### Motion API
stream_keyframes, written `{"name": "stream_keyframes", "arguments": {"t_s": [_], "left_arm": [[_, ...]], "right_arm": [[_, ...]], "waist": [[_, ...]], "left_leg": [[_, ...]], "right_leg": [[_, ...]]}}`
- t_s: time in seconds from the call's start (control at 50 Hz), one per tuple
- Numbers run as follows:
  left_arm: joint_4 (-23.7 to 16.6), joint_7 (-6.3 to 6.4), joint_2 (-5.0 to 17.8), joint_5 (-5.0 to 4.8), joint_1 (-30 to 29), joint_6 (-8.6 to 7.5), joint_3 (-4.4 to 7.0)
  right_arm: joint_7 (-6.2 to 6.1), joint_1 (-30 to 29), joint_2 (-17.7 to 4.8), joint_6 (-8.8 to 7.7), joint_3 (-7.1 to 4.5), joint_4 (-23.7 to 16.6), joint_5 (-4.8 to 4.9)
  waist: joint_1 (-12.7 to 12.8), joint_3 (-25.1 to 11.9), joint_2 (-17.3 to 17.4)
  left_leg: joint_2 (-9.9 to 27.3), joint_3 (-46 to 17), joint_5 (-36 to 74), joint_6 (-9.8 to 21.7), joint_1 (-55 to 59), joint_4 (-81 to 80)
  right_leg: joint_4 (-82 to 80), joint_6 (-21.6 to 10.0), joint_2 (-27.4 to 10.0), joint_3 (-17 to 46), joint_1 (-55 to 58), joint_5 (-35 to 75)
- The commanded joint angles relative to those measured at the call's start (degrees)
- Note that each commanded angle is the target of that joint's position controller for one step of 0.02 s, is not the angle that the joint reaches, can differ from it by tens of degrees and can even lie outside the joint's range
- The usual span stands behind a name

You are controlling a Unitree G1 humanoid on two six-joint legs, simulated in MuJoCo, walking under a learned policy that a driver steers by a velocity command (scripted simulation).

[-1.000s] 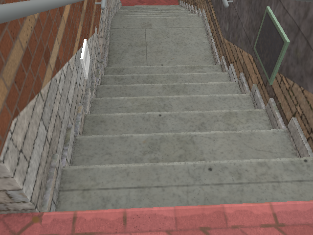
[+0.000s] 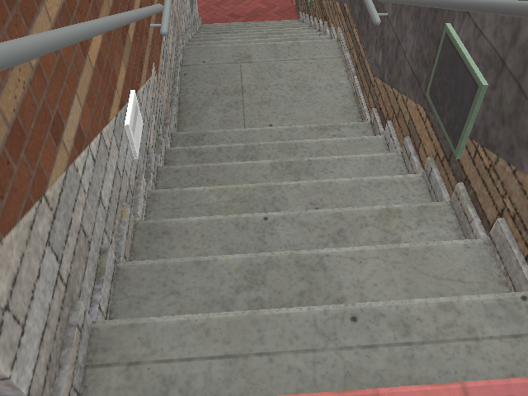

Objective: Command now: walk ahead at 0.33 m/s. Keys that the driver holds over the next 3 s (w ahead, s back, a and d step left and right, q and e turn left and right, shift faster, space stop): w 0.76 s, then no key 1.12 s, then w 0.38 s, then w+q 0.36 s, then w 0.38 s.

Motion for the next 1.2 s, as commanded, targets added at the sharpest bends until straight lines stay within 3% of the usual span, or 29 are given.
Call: {"name": "stream_keyframes", "arguments": {"t_s": [0.02, 0.04, 0.06, 0.08, 0.12, 0.16, 0.24, 0.3, 0.4, 0.44, 0.46, 0.48, 0.5, 0.52, 0.54, 0.58, 0.66, 0.74, 0.78, 0.84, 0.9, 1.0, 1.06, 1.1, 1.12, 1.14, 1.16, 1.18, 1.2], "left_arm": [[-0.67, -0.01, 4.49, 0.57, 10.22, -1.86, 1.06], [2.42, 0.41, 6.83, 1.4, 24.81, -1.9, 1.14], [4.83, 0.09, 6.79, 3.29, 34.61, -2.23, 0.36], [4.16, 0.01, 7.5, 2.94, 28.55, -3.09, 0.14], [0.99, -0.2, 1.33, 1.78, 15.93, -2.68, -2.05], [0.16, 0.72, -3.42, 1.61, 13.28, -1.93, -4.08], [-0.3, -0.58, -0.74, 1.51, 15.05, -2.51, -4.62], [2.13, -2.19, 2.28, 0.91, 23.36, -2.81, -3.91], [2.26, -1.95, 1.79, 1.75, 24.36, -0.95, -3.41], [2.01, -2.28, 3.69, 2.07, 24.28, -0.63, -2.6], [1.8, -2.34, 0.97, 2.42, 28.42, -0.9, -3.09], [0.76, -4.12, -3.41, 3.73, 33.38, -1.55, -5.0], [-1.86, -4.97, -0.73, 1.75, 21.06, -1.31, -3.55], [-3.98, -3.87, -0.09, 0.51, 15.34, -1.84, -2.87], [-3.83, -2.32, 1.71, 1.07, 13.68, -1.92, -2.37], [-5.29, -0.79, -2.68, 2.72, 13.78, -1.16, -3.51], [-8.01, -1.26, -2.65, 1.45, 11.36, 0.6, -3.82], [-9.43, -2.72, -3.02, 3.52, 9.02, 2.44, -4.38], [-11.21, -2.44, -0.38, 3.56, 5.39, 1.86, -3.81], [-13.68, -1.98, -0.6, 1.76, -3.18, 1.23, -4.08], [-14.6, -3.84, -0.96, 2.35, -6.34, 2.08, -4.21], [-14.11, -3.25, -0.22, 2.47, -9.8, 2.09, -4.61], [-11.51, -1.94, 1.51, 0.16, -6.26, 1.96, -4.22], [-6.54, -0.21, 8.56, -1.47, 12.95, 1.23, -0.95], [-2.21, -0.73, 13.38, -1.54, 29.75, 1.45, 0.47], [-1.86, -3.52, 13.1, -2.25, 31.67, 2.0, 0.47], [-2.25, -3.49, 12.35, 0.82, 29.67, 2.06, 0.46], [-3.53, -4.3, 12.13, -0.16, 20.42, 1.8, -0.31], [-7.55, -5.93, 5.39, -1.13, 7.64, 1.91, -3.56]], "right_arm": [[1.06, -5.49, -7.78, -0.76, -1.3, -4.21, -2.37], [2.31, -6.25, -3.7, -1.42, -0.33, -5.29, -3.17], [3.06, -9.09, -2.91, -2.64, -0.45, -6.37, -1.88], [2.78, -11.39, -2.39, -3.68, -0.34, -7.37, -0.81], [2.01, -10.19, -4.17, -3.41, -1.09, -6.35, -2.03], [1.89, -8.19, 0.37, -1.35, 0.0, -6.34, -2.84], [3.44, -17.18, 1.88, 0.44, 1.58, -9.76, -1.69], [2.35, -21.52, -0.26, 1.1, 1.68, -10.7, -1.44], [1.34, -25.2, -2.23, -0.11, 0.75, -10.86, -0.76], [1.47, -16.68, -6.06, -0.92, -1.01, -8.53, 0.9], [1.3, -6.14, -8.83, -1.49, -1.77, -5.65, 1.3], [1.04, 10.76, -10.64, -1.46, -1.69, -2.76, 1.18], [0.66, 20.06, -9.5, -1.92, -1.61, 1.93, -1.62], [0.15, 10.61, -11.04, -3.42, -2.24, 0.17, -1.69], [-0.25, 1.89, -7.59, -3.23, -1.51, -1.29, -0.69], [-1.03, -2.87, 0.92, -2.88, 1.22, -1.98, -0.09], [-0.07, -4.06, 1.84, -5.2, 2.17, -2.98, -0.84], [1.66, 5.69, -1.59, -5.65, 2.47, 0.73, -2.54], [0.16, 10.86, 1.87, -5.85, 3.76, 2.28, -2.69], [-1.47, 17.82, 3.92, -5.03, 4.98, 4.66, -1.2], [-0.87, 20.56, 3.46, -3.38, 5.92, 5.14, -1.77], [-3.34, 23.38, 3.48, -3.16, 6.09, 3.41, 0.3], [-2.23, 21.55, 2.26, -1.05, 5.46, 1.91, -0.03], [0.5, 20.78, -0.64, 0.29, 5.1, 1.28, -0.55], [3.73, 28.13, 6.6, 0.26, 7.28, 2.98, -0.31], [5.05, 25.57, 2.06, 0.24, 6.59, -0.76, 1.15], [4.89, 16.62, -1.85, 0.56, 5.05, -3.39, 2.41], [4.34, 14.29, 0.07, 0.19, 5.48, -5.84, 1.84], [4.15, 12.34, 2.06, -0.35, 6.2, -6.99, 1.72]], "waist": [[7.44, 0.55, -2.4], [12.06, -5.15, -12.6], [15.49, -1.2, -11.34], [11.87, 4.94, -6.59], [5.71, 5.04, -2.05], [1.66, 6.3, -2.63], [2.29, 5.18, -4.3], [3.54, 5.81, -4.76], [2.01, 2.87, -5.9], [-2.23, -1.87, -4.43], [-3.41, -11.33, 1.56], [-7.79, -24.38, 12.53], [-12.47, -18.06, 8.34], [-9.01, -6.56, 3.02], [-5.91, -2.3, 0.22], [-1.32, -0.23, -1.34], [1.46, 2.5, 0.13], [0.55, 1.14, 1.75], [-1.64, 1.1, -1.7], [-4.42, 0.84, -0.84], [-4.92, 2.58, 1.03], [-7.82, 4.68, 0.1], [-6.76, 4.37, -0.12], [2.46, -4.21, -6.11], [5.57, -25.16, -18.93], [7.43, -38.11, -19.51], [8.99, -28.59, -7.42], [2.93, -22.91, -3.32], [-2.43, -15.02, 1.23]], "left_leg": [[3.41, -3.75, 11.83, 7.23, -19.62, 6.66], [-4.8, -0.45, 1.65, 2.29, -34.54, 26.38], [-6.06, -8.34, -11.87, 3.33, -48.83, 43.3], [-2.95, -13.73, -6.99, 5.73, -54.88, 49.46], [1.88, -9.27, 1.08, 7.92, -49.01, 49.48], [4.75, -7.78, 7.84, 7.18, -41.6, 44.76], [2.93, 1.54, 19.91, 1.98, -28.68, 24.2], [2.44, -0.33, 19.54, 0.04, -33.26, 16.19], [-0.54, 1.64, 17.16, 2.53, -30.34, 11.04], [-3.17, 3.09, 21.34, 5.03, -12.38, 11.18], [1.41, -3.08, 32.55, 10.45, 8.03, 15.35], [15.45, -29.76, 21.89, 21.84, 32.0, 3.51], [16.97, -41.01, 13.18, 19.91, 29.05, -4.54], [16.34, -33.86, 5.58, 15.11, 13.7, -6.53], [15.45, -28.9, 3.49, 14.35, 1.59, -8.33], [13.35, -21.62, 8.43, 13.24, -10.21, -11.76], [8.97, -12.13, 14.64, 11.96, -20.66, -15.44], [7.22, -8.18, 18.87, 12.16, -22.19, -10.59], [9.17, -11.0, 21.94, 12.75, -9.95, -4.36], [7.8, -9.76, 31.58, 10.46, -3.08, 3.99], [6.3, -9.67, 24.41, 10.06, -18.64, 7.96], [6.95, -14.69, 13.23, 7.06, -12.32, 19.07], [4.97, -13.22, 9.54, 4.92, -20.08, 24.95], [-0.55, -6.86, 17.12, -0.84, -26.88, 43.12], [-5.13, -2.01, -15.22, -6.83, -42.84, 71.08], [-5.93, -3.23, -36.88, -8.19, -50.31, 97.72], [-5.1, -6.95, -33.23, -7.73, -58.18, 100.95], [-0.95, -6.83, -27.2, -7.34, -58.09, 94.35], [2.94, -7.18, -21.54, -8.04, -54.37, 82.82]], "right_leg": [[-2.67, -5.23, -2.95, 7.15, 18.7, 4.7], [-9.39, -13.95, -13.66, 27.63, 34.97, 10.34], [-17.64, -17.11, -22.38, 39.9, 39.03, 12.17], [-18.97, -14.64, -23.5, 35.81, 34.07, 5.75], [-21.34, -11.77, -18.62, 23.54, 22.63, 3.82], [-24.26, -9.25, -15.3, 15.98, 12.45, 12.34], [-25.32, -7.82, -7.53, 4.04, -3.2, 19.04], [-24.07, -10.28, -13.21, 7.98, 4.68, 27.01], [-17.81, -7.04, -14.67, 6.29, 13.94, 34.45], [-5.98, -3.08, -10.29, 2.51, 6.74, 43.95], [9.03, 0.91, -4.71, 0.04, -4.68, 32.54], [27.49, 4.27, 4.26, 2.29, -23.3, -3.88], [48.17, 2.61, 5.19, 9.67, -33.74, -19.27], [51.15, -0.09, 0.71, 13.82, -36.65, -12.65], [50.39, -0.95, -3.31, 13.14, -32.96, -7.11], [45.45, -1.45, -7.4, 12.95, -27.13, 0.39], [33.32, 0.11, -8.85, 9.84, -25.33, 7.41], [26.95, 2.69, -7.97, 7.55, -23.49, 25.05], [18.73, 3.32, -9.58, 12.69, -37.17, 35.26], [6.25, 5.02, -9.93, 11.27, -42.19, 42.81], [6.9, 3.43, -7.06, 6.14, -28.41, 44.82], [-8.37, 3.8, -9.02, 7.66, -29.15, 43.5], [-13.47, 4.59, -8.15, 5.06, -11.09, 42.69], [-17.13, 0.13, -7.86, 0.14, 16.87, 55.81], [4.31, -12.91, -20.74, 8.12, 53.9, 95.72], [8.94, -21.49, -29.02, 17.65, 62.14, 97.23], [6.9, -16.84, -27.66, 17.75, 51.16, 92.19], [2.54, -14.2, -27.2, 17.18, 36.73, 68.2], [-3.12, -10.85, -24.97, 16.81, 19.67, 44.1]]}}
